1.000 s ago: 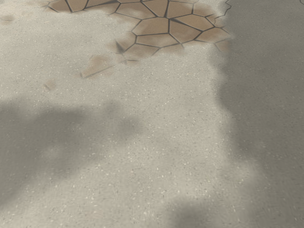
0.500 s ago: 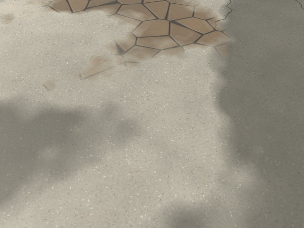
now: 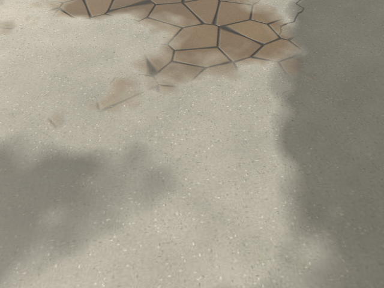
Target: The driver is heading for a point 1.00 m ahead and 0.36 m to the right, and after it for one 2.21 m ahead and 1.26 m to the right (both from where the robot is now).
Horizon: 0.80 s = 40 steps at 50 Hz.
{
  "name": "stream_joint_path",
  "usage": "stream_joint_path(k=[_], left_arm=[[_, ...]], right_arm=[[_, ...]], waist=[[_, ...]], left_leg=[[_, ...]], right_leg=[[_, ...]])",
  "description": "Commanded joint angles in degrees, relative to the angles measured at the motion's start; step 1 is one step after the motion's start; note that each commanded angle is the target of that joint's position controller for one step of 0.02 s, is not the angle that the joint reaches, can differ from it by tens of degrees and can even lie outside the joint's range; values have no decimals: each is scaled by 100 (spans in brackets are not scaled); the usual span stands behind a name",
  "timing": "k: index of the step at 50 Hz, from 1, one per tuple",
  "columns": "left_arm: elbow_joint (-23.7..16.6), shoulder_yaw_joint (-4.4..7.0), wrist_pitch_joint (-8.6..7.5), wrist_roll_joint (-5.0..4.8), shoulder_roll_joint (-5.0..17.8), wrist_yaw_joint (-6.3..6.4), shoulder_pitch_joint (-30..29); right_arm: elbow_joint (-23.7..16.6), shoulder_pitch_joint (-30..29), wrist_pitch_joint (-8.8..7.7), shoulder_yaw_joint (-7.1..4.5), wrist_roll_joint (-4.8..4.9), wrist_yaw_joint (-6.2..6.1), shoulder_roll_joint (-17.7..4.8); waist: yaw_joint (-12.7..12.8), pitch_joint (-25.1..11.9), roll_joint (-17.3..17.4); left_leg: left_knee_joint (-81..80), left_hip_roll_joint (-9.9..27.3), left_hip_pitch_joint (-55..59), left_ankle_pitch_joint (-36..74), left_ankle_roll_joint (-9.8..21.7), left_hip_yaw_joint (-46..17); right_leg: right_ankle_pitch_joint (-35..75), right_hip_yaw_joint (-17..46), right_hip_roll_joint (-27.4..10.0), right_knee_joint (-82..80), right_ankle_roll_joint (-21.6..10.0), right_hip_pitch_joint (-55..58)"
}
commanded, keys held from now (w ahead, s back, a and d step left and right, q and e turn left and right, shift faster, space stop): w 0.12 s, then w+e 0.88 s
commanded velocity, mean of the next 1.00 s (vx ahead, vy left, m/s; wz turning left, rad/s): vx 0.49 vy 0.00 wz -0.39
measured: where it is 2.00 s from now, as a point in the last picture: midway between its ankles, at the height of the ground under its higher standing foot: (285, 176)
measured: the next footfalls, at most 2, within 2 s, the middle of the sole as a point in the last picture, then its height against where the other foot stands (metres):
left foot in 0.22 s outside the picture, level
right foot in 0.76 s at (243, 276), level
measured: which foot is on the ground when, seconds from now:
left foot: up 0.00-0.20, down 0.22-0.74, up 0.76-1.00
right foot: down 0.00-0.22, up 0.24-0.74, down 0.76-1.00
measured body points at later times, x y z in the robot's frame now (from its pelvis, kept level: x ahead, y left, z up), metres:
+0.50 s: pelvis +0.28 +0.04 +0.00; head +0.30 +0.04 +0.45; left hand +0.41 +0.27 -0.14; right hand +0.22 -0.21 -0.15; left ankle +0.26 +0.10 -0.75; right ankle +0.34 -0.12 -0.67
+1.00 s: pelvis +0.55 -0.07 +0.00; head +0.58 -0.09 +0.44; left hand +0.68 +0.18 -0.14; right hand +0.57 -0.35 -0.13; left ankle +0.68 +0.07 -0.67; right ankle +0.52 -0.09 -0.75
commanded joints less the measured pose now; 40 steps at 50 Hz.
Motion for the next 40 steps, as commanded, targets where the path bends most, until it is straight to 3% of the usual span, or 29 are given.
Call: stream_joint_path(k=[1, 4, 7, 9, 10, 11, 12, 13, 14, 15, 17, 18, 23, 27, 31, 34, 36, 37, 38, 39, 40], left_arm=[[-109, 48, -83, -1, 609, 22, 352], [-66, 57, -100, -2, 706, 35, 444], [-41, 89, -112, 9, 823, 48, 353], [-79, 132, -98, 19, 979, 56, 134], [-126, 142, -74, -11, 1022, 38, -22], [-274, 84, -67, -53, 804, -7, 34], [-335, -26, -9, -271, 58, -49, 858], [-322, 156, 48, -118, 772, -30, 340], [-540, 204, 54, -77, 809, -54, -264], [-605, 205, 49, -48, 700, -72, -516], [-602, 231, 186, 77, 499, -133, -446], [-630, 240, 259, 89, 413, -161, -443], [-1078, 253, 455, 83, 394, -270, -1380], [-1449, 182, 416, 42, 378, -358, -2311], [-1745, 139, 392, 67, 417, -403, -2979], [-1737, 213, 399, 95, 587, -383, -2720], [-1530, 320, 393, 104, 791, -337, -1913], [-1344, 415, 354, 126, 957, -298, -1289], [-1159, 571, 327, 200, 1324, -224, -560], [-1260, 707, 344, 217, 1946, -169, -768], [-1295, 717, 431, 66, 2006, -169, -488]], right_arm=[[-483, -717, 6, 43, 34, 13, -33], [-730, -1258, 7, 95, 88, 19, -26], [-806, -1133, -28, 39, 97, -37, -213], [-524, -78, -105, -90, 110, -126, -449], [-218, 892, -165, -179, 85, -181, -591], [-64, 1781, -216, -317, -77, -246, -1057], [-113, 1890, -205, -412, -174, -203, -1516], [-205, 1370, -133, -365, 32, -159, -1175], [-334, 656, -160, -246, 74, -157, -805], [-368, 341, -227, -166, 70, -142, -508], [-224, 434, -314, -60, 83, -217, -177], [-168, 594, -358, -41, 90, -243, -144], [-83, 1110, -467, -54, 96, -278, -352], [-54, 1363, -480, -9, 104, -304, -362], [72, 1827, -422, -30, 107, -378, -539], [77, 1823, -328, -79, 82, -452, -731], [-8, 1685, -226, -145, 55, -459, -917], [-78, 1622, -180, -170, 67, -417, -975], [-228, 1471, -173, -177, 92, -365, -966], [-628, 1654, -197, -53, 130, -237, -213], [-932, 920, -276, -129, 149, -188, -665]], waist=[[-7, 799, -627], [93, 863, -767], [-85, 743, -748], [-572, 173, -709], [-996, -318, -567], [-1213, -979, -85], [-730, -1721, 1202], [-721, -1362, 227], [-487, -430, 92], [-351, 1, -86], [-68, 252, 78], [-18, 250, 94], [-19, 504, 144], [-170, 682, 139], [-367, 702, 165], [-142, 421, 410], [221, -20, 552], [486, -358, 461], [888, -751, 39], [325, -1071, -1253], [602, -1301, -567]], left_leg=[[-781, -68, -774, 379, -101, 244], [-1731, -226, -210, 635, 15, 459], [-2120, -388, 465, 492, 317, 494], [-2325, -657, 1591, 207, 506, 459], [-2734, -601, 2813, 455, 597, 385], [-2911, 572, 4215, -556, 779, -860], [-3628, 2321, 5533, -1227, 1536, -3731], [-4200, 2062, 4776, -2231, 1399, -4030], [-4390, 1881, 3804, -2209, 1155, -3046], [-4592, 1651, 3070, -1430, 975, -2351], [-4676, 1266, 2365, -343, 667, -1248], [-4694, 1220, 2285, -9, 624, -979], [-4845, 1080, 2489, 880, 504, 38], [-4767, 879, 2653, 1865, 359, 712], [-4525, 1054, 3448, 2910, 313, 1069], [-3653, 1174, 4026, 5151, 258, 1333], [-2331, 1255, 4096, 5917, 327, 1382], [-1247, 1261, 3779, 5356, 302, 1374], [407, 1100, 2730, 3801, 145, 1404], [2499, -10, 60, -1928, -177, 1138], [3117, -426, -807, -1952, -206, -185]], right_leg=[[2508, 827, -1325, -551, -619, -76], [3020, 627, -1329, -550, -622, -132], [4323, 570, -1501, -125, -572, 137], [5645, 539, -1459, 1128, -456, 306], [5188, 437, -1262, 2262, -367, -117], [3246, 315, -949, 3867, -314, -1226], [-1396, 124, 44, 6076, -115, -3136], [-1043, 721, -220, 6462, -234, -3491], [-434, 691, -505, 6258, -261, -3607], [-89, 678, -701, 5966, -270, -3415], [56, 665, -867, 5629, -204, -2975], [85, 643, -880, 5540, -178, -2906], [900, 412, -989, 4951, -60, -3832], [1639, 16, -827, 3465, -7, -3776], [1569, -478, -593, 2480, -173, -3599], [850, -725, -171, 2291, -489, -3054], [226, -759, 169, 2157, -765, -2221], [196, -638, 301, 1770, -916, -1397], [-80, 198, -177, 1283, -1177, -163], [179, 3113, -1961, 1136, -1998, 1588], [-149, 4588, -2243, 277, -2281, 1662]])
Velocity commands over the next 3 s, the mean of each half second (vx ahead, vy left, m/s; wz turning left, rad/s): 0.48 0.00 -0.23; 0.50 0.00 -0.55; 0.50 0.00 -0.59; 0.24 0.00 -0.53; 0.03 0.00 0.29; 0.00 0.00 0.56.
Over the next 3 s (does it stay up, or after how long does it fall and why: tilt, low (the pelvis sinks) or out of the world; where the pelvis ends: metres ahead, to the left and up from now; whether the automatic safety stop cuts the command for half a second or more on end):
stays up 0.93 -0.33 0.00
